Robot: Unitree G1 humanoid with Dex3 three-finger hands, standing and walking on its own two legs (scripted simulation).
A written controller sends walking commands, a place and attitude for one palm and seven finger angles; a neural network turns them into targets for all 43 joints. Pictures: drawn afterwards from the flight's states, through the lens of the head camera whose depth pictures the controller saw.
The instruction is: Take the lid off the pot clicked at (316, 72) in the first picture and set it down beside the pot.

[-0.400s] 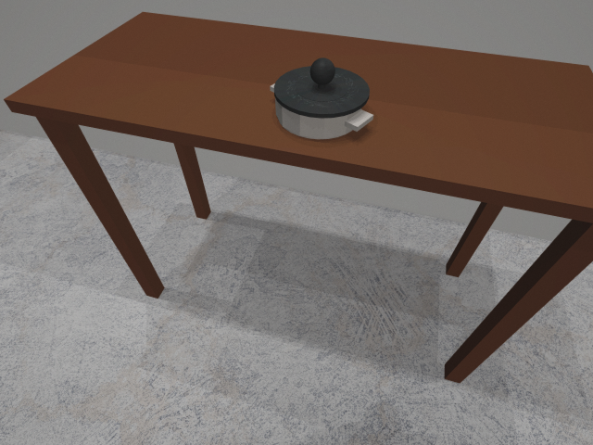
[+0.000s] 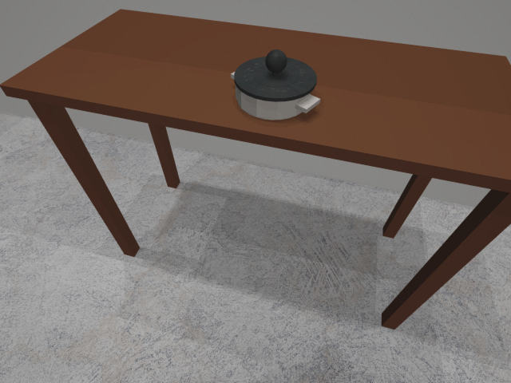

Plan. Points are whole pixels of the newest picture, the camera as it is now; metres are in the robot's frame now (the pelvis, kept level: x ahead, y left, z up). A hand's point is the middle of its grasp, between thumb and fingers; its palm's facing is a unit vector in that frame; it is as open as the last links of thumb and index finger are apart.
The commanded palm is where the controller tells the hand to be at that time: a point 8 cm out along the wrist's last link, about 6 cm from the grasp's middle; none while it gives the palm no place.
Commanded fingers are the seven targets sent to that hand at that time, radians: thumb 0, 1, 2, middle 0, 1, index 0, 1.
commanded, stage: look at it before walking up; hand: left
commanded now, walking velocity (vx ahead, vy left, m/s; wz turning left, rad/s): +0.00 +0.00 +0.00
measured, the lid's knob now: (276, 61) +0.69 +0.00 +0.17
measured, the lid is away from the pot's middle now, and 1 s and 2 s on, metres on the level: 0.00 0.00 0.00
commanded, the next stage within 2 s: turn to face it in 0.24 s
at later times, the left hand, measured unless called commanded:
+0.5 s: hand out of the picture +0.00 +0.16 -0.17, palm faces +0.03 -0.98 -0.19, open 7.3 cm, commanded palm none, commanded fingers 0.00 0.90 0.90 -0.20 -0.30 -0.20 -0.30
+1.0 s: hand out of the picture +0.09 +0.18 -0.18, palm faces -0.11 -0.97 -0.21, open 7.3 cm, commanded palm none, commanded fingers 0.00 0.90 0.90 -0.20 -0.30 -0.20 -0.30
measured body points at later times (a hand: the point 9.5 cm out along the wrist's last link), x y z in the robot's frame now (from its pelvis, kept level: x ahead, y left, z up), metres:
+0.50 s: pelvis +0.00 +0.00 +0.00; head +0.02 -0.01 +0.45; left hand +0.00 +0.22 -0.16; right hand +0.00 -0.22 -0.17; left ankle +0.00 +0.13 -0.74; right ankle +0.00 -0.12 -0.74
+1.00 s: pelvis +0.01 +0.00 -0.01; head +0.04 +0.00 +0.44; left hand +0.09 +0.23 -0.16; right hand +0.01 -0.24 -0.16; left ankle +0.00 +0.13 -0.74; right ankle -0.02 -0.11 -0.71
